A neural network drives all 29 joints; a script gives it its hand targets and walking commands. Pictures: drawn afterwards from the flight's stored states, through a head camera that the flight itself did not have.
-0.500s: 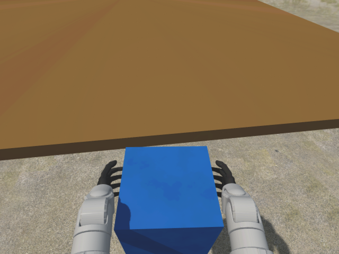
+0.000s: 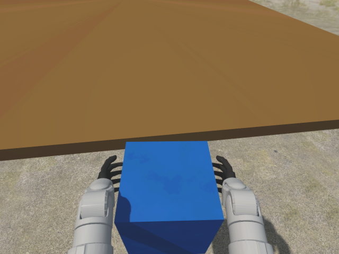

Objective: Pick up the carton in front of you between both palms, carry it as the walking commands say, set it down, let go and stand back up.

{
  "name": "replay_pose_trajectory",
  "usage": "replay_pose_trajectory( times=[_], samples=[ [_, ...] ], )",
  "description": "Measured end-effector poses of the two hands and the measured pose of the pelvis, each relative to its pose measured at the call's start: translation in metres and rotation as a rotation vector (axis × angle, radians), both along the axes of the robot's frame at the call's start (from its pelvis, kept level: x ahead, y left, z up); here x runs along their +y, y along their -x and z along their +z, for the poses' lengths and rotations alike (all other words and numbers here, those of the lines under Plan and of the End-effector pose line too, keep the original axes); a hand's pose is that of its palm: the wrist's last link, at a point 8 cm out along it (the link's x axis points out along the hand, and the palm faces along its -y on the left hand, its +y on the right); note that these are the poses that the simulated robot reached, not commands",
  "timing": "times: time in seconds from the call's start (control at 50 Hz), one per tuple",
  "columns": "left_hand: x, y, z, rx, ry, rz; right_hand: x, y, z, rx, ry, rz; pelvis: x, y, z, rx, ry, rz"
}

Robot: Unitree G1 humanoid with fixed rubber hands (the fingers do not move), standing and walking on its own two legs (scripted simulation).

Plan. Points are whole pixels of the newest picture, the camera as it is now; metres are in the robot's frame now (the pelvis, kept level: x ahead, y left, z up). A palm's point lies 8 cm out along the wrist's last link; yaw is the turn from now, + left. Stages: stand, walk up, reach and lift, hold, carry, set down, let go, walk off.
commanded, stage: hold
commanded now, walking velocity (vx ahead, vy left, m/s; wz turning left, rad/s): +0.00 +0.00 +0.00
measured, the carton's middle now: (167, 200) +0.29 +0.00 -0.03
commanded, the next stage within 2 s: carry in 0.18 s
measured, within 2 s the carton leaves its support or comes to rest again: neither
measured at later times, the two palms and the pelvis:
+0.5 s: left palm (112, 156) +0.36 +0.14 +0.07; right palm (226, 160) +0.35 -0.16 +0.07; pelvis +0.08 +0.00 -0.01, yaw -1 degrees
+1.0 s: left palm (134, 105) +0.60 +0.11 +0.07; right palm (219, 104) +0.61 -0.19 +0.07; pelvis +0.33 -0.05 -0.01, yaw +2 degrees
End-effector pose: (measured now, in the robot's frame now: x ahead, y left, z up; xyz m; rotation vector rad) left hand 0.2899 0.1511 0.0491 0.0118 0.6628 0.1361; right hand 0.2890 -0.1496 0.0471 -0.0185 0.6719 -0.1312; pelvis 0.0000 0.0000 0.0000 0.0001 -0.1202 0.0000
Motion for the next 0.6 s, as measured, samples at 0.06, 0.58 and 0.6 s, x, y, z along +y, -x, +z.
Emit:
replay_pose_trajectory(
  times=[0.06,0.58,0.6],
  samples=[
    [0.0,-0.001,0.0,0.0,-0.001,0.0,0.0,-0.001,0.0,0.0,0.001,0.001,0.0,-0.001,0.0,0.0,0.0,0.0],
    [-0.012,-0.097,0.019,0.015,0.049,0.017,-0.011,-0.093,0.022,0.014,-0.01,-0.034,-0.005,-0.108,-0.016,0.209,0.007,0.015],
    [-0.011,-0.103,0.018,0.024,0.054,0.027,-0.01,-0.102,0.022,0.023,-0.019,-0.035,-0.004,-0.117,-0.016,0.213,0.0,0.017]
  ],
)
